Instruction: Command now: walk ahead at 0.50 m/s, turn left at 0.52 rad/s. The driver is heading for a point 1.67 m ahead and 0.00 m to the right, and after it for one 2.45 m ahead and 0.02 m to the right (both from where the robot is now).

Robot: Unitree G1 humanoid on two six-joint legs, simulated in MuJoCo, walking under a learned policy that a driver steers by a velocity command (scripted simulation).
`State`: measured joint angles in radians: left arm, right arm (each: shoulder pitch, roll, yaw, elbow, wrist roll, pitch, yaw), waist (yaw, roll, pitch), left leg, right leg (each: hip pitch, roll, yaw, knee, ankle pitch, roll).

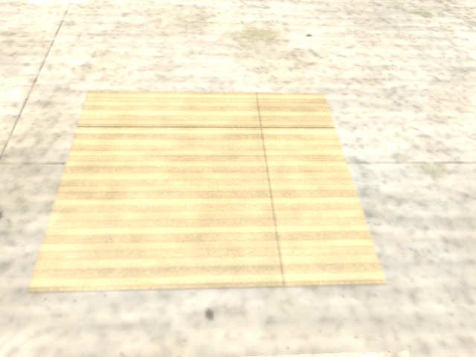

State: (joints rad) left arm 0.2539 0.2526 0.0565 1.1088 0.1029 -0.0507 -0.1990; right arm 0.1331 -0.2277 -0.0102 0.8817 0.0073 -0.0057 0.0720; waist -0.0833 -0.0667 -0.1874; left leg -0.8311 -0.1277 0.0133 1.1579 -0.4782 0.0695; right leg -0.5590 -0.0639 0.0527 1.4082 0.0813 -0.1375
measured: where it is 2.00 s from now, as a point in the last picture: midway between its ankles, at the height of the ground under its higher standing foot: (192, 163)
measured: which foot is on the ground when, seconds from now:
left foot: down 0.00-0.40, up 0.42-0.86, down 0.88-1.00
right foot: up 0.00-0.32, down 0.34-0.90, up 0.92-1.00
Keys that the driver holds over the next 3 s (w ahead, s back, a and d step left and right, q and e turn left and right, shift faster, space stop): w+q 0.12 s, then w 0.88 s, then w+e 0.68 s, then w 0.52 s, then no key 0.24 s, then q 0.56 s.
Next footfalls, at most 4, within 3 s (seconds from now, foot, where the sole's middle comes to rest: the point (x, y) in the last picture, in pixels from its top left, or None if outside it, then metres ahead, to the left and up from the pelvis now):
0.34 right None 0.37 -0.11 -0.47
0.88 left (134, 300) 0.59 0.20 -0.47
1.48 right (220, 190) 0.92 -0.01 -0.47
1.96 left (172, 123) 1.23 0.13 -0.47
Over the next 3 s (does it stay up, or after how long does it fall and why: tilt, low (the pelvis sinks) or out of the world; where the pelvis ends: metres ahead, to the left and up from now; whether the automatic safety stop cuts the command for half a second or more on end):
stays up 1.30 0.00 0.30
